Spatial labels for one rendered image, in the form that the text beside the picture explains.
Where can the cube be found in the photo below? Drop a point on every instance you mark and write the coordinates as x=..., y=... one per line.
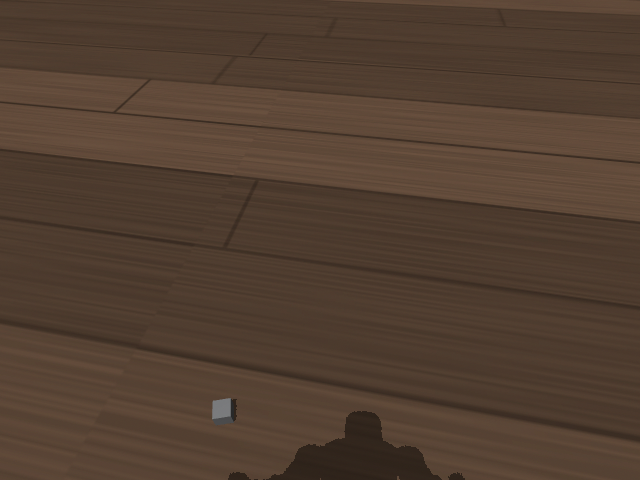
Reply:
x=223, y=411

